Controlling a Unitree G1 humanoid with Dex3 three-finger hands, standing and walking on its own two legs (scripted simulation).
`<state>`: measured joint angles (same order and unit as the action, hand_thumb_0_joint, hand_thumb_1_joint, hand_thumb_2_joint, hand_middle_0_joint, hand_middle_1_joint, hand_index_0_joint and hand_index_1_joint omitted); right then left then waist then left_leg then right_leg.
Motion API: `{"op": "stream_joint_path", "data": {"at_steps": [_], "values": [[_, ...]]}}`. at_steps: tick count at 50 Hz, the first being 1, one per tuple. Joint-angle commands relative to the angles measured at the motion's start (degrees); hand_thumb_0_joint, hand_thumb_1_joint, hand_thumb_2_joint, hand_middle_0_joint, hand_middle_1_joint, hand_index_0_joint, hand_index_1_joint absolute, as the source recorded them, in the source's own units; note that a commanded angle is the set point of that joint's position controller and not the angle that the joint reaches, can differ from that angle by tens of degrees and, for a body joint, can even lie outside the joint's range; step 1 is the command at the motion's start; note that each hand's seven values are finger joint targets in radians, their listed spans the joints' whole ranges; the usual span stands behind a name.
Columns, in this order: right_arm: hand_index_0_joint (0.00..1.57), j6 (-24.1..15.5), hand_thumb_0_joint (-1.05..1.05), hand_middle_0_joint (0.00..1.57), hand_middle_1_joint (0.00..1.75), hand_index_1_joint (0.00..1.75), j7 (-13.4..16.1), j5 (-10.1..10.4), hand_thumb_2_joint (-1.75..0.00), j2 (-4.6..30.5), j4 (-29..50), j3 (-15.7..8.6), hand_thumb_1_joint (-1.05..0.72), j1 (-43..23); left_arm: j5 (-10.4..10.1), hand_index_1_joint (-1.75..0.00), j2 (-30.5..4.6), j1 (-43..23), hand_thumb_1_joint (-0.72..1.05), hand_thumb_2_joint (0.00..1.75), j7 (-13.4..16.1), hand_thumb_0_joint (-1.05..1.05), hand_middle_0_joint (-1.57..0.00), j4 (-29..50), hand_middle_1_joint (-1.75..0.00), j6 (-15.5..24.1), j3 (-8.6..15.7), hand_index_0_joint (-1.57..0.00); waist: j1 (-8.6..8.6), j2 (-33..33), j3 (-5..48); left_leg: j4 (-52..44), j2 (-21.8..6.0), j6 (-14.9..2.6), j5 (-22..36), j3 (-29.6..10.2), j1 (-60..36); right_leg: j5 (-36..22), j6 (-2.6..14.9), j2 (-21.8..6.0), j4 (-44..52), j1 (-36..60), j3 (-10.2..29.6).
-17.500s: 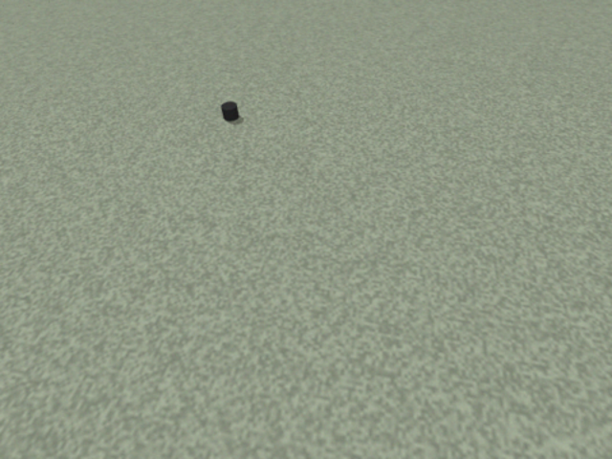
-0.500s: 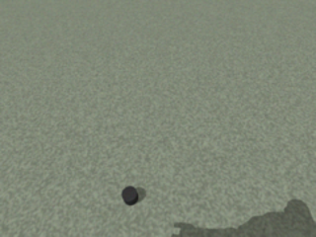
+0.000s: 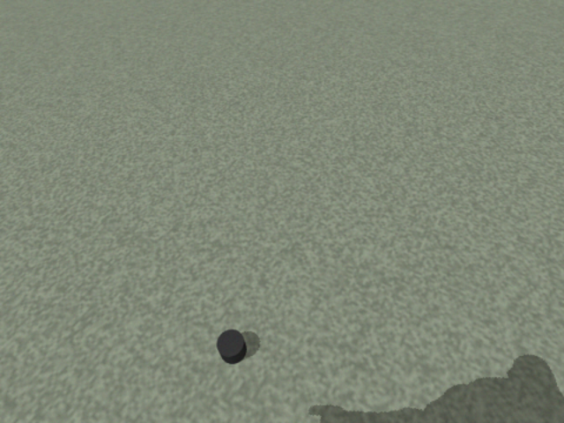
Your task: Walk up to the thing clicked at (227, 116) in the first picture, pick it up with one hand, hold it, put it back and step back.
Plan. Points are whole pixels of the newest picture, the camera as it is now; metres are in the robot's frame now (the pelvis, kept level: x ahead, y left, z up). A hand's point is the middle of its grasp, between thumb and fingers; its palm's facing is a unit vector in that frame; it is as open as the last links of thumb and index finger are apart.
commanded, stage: stand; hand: left
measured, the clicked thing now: (232, 346) +0.49 +0.25 -0.74
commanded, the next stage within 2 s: walk up in 0.68 s
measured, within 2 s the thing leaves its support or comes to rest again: neither
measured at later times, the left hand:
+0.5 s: hand out of the picture +0.08 +0.26 -0.15, palm faces +0.00 -0.94 -0.35, open 7.4 cm
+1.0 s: hand out of the picture +0.09 +0.31 -0.16, palm faces -0.01 -0.93 -0.38, open 7.4 cm
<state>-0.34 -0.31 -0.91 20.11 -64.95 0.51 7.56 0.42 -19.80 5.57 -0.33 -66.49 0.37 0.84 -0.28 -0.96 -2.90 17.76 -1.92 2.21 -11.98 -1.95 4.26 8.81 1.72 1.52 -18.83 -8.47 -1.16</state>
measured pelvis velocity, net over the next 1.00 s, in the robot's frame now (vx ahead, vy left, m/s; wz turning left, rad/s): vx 0.03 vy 0.04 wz -0.03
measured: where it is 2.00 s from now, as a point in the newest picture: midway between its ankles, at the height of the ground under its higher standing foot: outside the picture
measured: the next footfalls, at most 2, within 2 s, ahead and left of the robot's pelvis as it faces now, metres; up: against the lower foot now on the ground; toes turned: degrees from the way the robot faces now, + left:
none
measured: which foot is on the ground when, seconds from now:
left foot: down 0.00-1.00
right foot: down 0.00-1.00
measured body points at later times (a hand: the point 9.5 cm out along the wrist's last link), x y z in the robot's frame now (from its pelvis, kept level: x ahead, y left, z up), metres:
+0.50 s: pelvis +0.00 +0.00 +0.00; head +0.01 -0.01 +0.45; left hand +0.08 +0.30 -0.13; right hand +0.07 -0.30 -0.14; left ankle -0.02 +0.15 -0.75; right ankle +0.02 -0.10 -0.75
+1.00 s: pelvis +0.03 +0.04 -0.01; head +0.05 +0.05 +0.44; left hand +0.09 +0.36 -0.14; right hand +0.09 -0.27 -0.13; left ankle -0.01 +0.15 -0.75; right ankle +0.02 -0.09 -0.74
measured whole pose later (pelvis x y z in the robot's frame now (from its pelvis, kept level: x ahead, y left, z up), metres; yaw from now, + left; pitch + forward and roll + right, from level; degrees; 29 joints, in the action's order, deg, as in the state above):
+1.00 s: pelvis +0.03 +0.04 -0.01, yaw -2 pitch -2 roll +0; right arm 0.0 -1.3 -2.6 20.4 -59.9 -2.5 11.0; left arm 0.5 -22.2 10.1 0.6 -61.2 0.6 1.8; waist -1.3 1.0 -3.2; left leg 23.7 0.7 -1.5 -17.2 1.8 5.0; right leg 18.0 0.4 -1.2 -29.2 -11.3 0.8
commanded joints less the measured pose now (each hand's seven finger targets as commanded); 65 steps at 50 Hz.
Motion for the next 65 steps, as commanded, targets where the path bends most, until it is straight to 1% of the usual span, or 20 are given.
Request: {"op": "stream_joint_path", "data": {"at_steps": [1,22,27,33,34,37,40,42,44,45,46,47,50,52,53,55,57,58,62,65], "values": [[0.20,-1.5,0.00,0.20,0.30,0.30,0.9,0.3,-0.90,11.8,3.4,-2.2,-0.90,-1.3,-0.3,-0.30,-12.7,-2.7,0.90,0.90,0.6,0.00,-0.20,3.6,-0.30,1.7,2.0,-0.20,0.31,0.4,4.9,-2.7,-5.5,-3.12,7.0,-3.6,1.7,-9.1,-0.10,-8.8,2.7,3.8,7.5],[0.20,-1.2,0.00,0.20,0.30,0.30,0.9,0.3,-0.90,12.1,4.0,-2.2,-0.90,-1.2,-0.1,-0.30,-12.6,-2.8,0.90,0.90,0.6,0.00,-0.20,3.8,-0.30,1.6,1.8,-0.20,0.33,0.5,3.3,-2.9,-5.3,-3.27,3.2,-3.5,2.9,-4.1,-0.10,-8.7,3.8,2.7,7.6],[0.20,-1.4,0.00,0.20,0.30,0.30,0.9,0.3,-0.90,12.0,4.2,-2.2,-0.90,-1.3,-0.1,-0.30,-12.8,-2.7,0.90,0.90,0.6,0.00,-0.20,4.1,-0.30,1.8,1.8,-0.20,0.21,0.2,4.9,-2.8,-5.7,-3.01,7.3,-3.7,2.3,-9.1,0.02,-8.9,2.6,4.6,7.3],[0.20,-1.2,0.00,0.20,0.30,0.30,0.9,0.3,-0.90,12.2,4.2,-2.2,-0.90,-1.0,0.0,-0.30,-12.7,-2.6,0.90,0.90,0.7,0.00,-0.20,4.0,-0.30,1.7,1.8,-0.20,0.42,0.8,4.8,-2.7,-5.6,-3.24,5.7,-3.7,2.5,-7.1,-0.18,-8.7,2.9,4.3,7.2],[0.20,-0.7,0.00,0.20,0.30,0.30,0.4,-0.8,-0.90,13.7,5.3,-3.9,-0.90,0.0,0.1,-0.30,-14.9,0.6,0.90,0.90,0.8,0.00,-0.20,4.9,-0.30,2.6,3.3,-0.20,-0.84,-0.1,5.2,1.5,-2.0,-4.20,-0.1,-0.2,3.4,-0.8,0.47,-9.0,3.6,6.1,9.9],[0.20,0.2,0.00,0.20,0.30,0.30,0.1,-1.1,-0.90,11.7,6.7,-3.8,-0.90,-0.2,0.8,-0.30,-17.6,2.8,0.90,0.90,1.4,0.00,-0.20,5.1,-0.30,2.9,4.5,-0.20,-1.80,5.0,3.3,8.0,0.1,-3.50,-10.4,1.7,10.9,8.0,4.93,-15.9,6.9,7.5,18.3],[0.20,0.3,0.00,0.20,0.30,0.30,-0.2,-1.4,-0.90,11.5,7.8,-4.4,-0.90,1.3,1.4,-0.30,-16.8,0.8,0.90,0.90,1.6,0.00,-0.20,8.0,-0.30,3.0,4.7,-0.20,-1.20,8.3,0.7,13.4,-1.2,-3.88,-15.0,-0.6,12.6,6.4,8.42,-18.4,6.1,2.9,19.5],[0.20,-0.2,0.00,0.20,0.30,0.30,-0.3,-1.6,-0.90,11.1,7.8,-4.9,-0.90,3.6,1.2,-0.30,-15.5,0.2,0.90,0.90,1.5,0.00,-0.20,9.1,-0.30,3.0,4.2,-0.20,0.43,8.4,1.1,7.7,-1.6,-4.16,-9.2,-0.7,9.2,-1.7,7.25,-16.7,2.6,1.3,16.4],[0.20,-1.1,0.00,0.20,0.30,0.30,0.0,-1.9,-0.90,12.9,7.1,-5.8,-0.90,6.0,0.2,-0.30,-12.9,-0.8,0.90,0.90,1.2,0.00,-0.20,10.5,-0.30,2.8,3.2,-0.20,1.91,2.8,4.4,-1.4,-4.4,-5.21,8.2,-4.4,-1.2,-11.0,2.11,-9.9,-5.6,-3.4,8.6],[0.20,-1.3,0.00,0.20,0.30,0.30,0.1,-1.7,-0.90,14.8,7.4,-6.4,-0.90,5.2,-0.3,-0.30,-11.3,-0.9,0.90,0.90,1.2,0.00,-0.20,10.7,-0.30,2.7,2.8,-0.20,1.47,-0.7,5.3,-2.5,-8.1,-6.86,13.7,-8.8,-2.9,-8.7,-0.21,-4.9,-10.5,-4.7,4.0],[0.20,-1.3,0.00,0.20,0.30,0.30,0.1,-1.8,-0.90,15.6,8.7,-6.5,-0.90,3.0,-0.6,-0.30,-10.2,0.1,0.90,0.90,1.2,0.00,-0.20,10.9,-0.30,2.3,2.3,-0.20,0.33,-2.8,3.6,-3.0,-11.0,-8.93,12.5,-11.3,-3.6,0.1,-1.26,-2.1,-11.4,-8.5,2.1],[0.20,-1.2,0.00,0.20,0.30,0.30,-0.1,-1.2,-0.90,15.8,9.0,-6.5,-0.90,1.8,-0.5,-0.30,-10.7,0.0,0.90,0.90,1.2,0.00,-0.20,10.5,-0.30,2.1,2.2,-0.20,0.14,-4.5,1.2,-2.2,-12.1,-10.87,12.6,-10.2,-2.6,8.2,-1.52,-1.3,-11.2,-8.4,0.6],[0.20,-0.6,0.00,0.20,0.30,0.30,-0.1,-1.2,-0.90,14.6,10.2,-6.5,-0.90,2.0,0.0,-0.30,-11.4,0.6,0.90,0.90,1.3,0.00,-0.20,10.6,-0.30,2.3,2.1,-0.20,0.53,-8.5,-0.9,0.4,-10.3,-10.60,22.0,-6.8,-6.6,14.0,-0.55,-1.8,-11.6,-11.9,1.0],[0.20,-0.4,0.00,0.20,0.30,0.30,0.2,-0.8,-0.90,14.3,10.9,-6.4,-0.90,2.5,-0.1,-0.30,-11.2,1.7,0.90,0.90,1.4,0.00,-0.20,10.6,-0.30,2.6,2.0,-0.20,0.65,-9.0,0.3,3.6,-9.1,-9.03,30.9,-4.1,-7.3,7.8,-0.24,-2.6,-7.2,-8.8,1.0],[0.20,-0.2,0.00,0.20,0.30,0.30,0.2,0.0,-0.90,13.7,11.1,-6.3,-0.90,1.4,-0.1,-0.30,-10.8,2.8,0.90,0.90,1.5,0.00,-0.20,10.1,-0.30,2.9,2.1,-0.20,-0.10,-7.6,2.7,5.8,-7.9,-7.43,32.5,-1.8,-5.7,-2.6,0.06,-3.4,-3.4,-3.0,1.2],[0.20,0.3,0.00,0.20,0.30,0.30,0.5,0.9,-0.90,13.0,12.9,-5.9,-0.90,-0.9,-0.1,-0.30,-13.8,6.9,0.90,0.90,2.1,0.00,-0.20,9.1,-0.30,3.0,2.6,-0.20,-1.66,-3.6,7.4,9.6,-3.8,-4.15,25.6,1.6,1.5,-26.0,2.77,-8.2,-6.1,8.8,6.4],[0.20,0.5,0.00,0.20,0.30,0.30,0.9,0.5,-0.90,11.8,13.3,-5.8,-0.90,0.9,0.0,-0.30,-17.1,6.0,0.90,0.90,2.3,0.00,-0.20,10.0,-0.30,2.4,3.5,-0.20,-1.35,1.4,6.4,9.6,-2.0,-1.87,12.9,0.8,4.7,-23.5,6.65,-13.9,-7.7,8.2,12.6],[0.20,0.5,0.00,0.20,0.30,0.30,1.0,0.3,-0.90,11.7,12.6,-5.7,-0.90,2.5,-0.2,-0.30,-16.9,3.8,0.90,0.90,2.2,0.00,-0.20,10.6,-0.30,2.1,3.5,-0.20,-0.52,3.0,6.2,8.0,-2.9,-1.51,13.1,-0.9,3.8,-21.8,7.26,-14.8,-8.0,7.2,13.6],[0.20,-0.5,0.00,0.20,0.30,0.30,1.0,0.2,-0.90,13.9,11.3,-6.7,-0.90,1.9,-0.5,-0.30,-11.7,0.1,0.90,0.90,2.0,0.00,-0.20,11.8,-0.30,1.5,1.8,-0.20,0.73,1.6,5.0,3.6,-6.6,-4.27,30.8,-1.6,-6.9,-18.1,0.91,-5.9,-10.6,-2.5,3.1],[0.20,-0.2,0.00,0.20,0.30,0.30,0.9,0.4,-0.90,13.4,11.6,-6.6,-0.90,1.5,-0.4,-0.30,-11.8,-0.6,0.90,0.90,2.0,0.00,-0.20,11.4,-0.30,1.6,1.9,-0.20,0.89,0.7,4.8,5.0,-6.3,-4.34,32.7,-0.1,-6.7,-17.9,0.65,-5.9,-9.2,-0.6,3.1]]}}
